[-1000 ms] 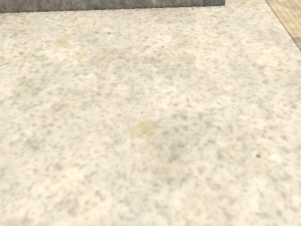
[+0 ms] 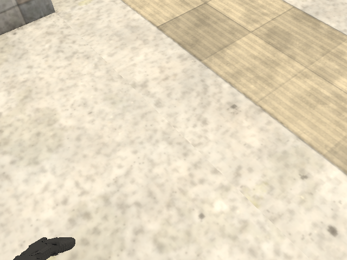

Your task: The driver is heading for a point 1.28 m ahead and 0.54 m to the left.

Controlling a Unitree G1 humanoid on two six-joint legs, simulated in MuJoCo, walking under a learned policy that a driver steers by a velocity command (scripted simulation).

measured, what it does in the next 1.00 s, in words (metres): walks ahead, turning left: left foot, then right foot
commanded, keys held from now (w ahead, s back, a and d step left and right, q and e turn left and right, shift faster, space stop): e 0.02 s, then q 0.98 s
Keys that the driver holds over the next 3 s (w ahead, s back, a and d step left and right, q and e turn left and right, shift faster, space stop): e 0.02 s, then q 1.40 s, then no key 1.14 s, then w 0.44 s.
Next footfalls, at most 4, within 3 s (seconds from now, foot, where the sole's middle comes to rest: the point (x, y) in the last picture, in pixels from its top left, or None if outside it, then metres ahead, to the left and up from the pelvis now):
0.42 left None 0.26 0.12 -0.76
0.84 right None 0.27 -0.12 -0.76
1.24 left None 0.13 0.12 -0.76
1.70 right None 0.27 -0.06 -0.76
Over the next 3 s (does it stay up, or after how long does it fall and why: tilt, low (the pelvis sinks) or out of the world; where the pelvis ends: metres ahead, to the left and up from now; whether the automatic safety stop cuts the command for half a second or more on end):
stays up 0.22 0.09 0.02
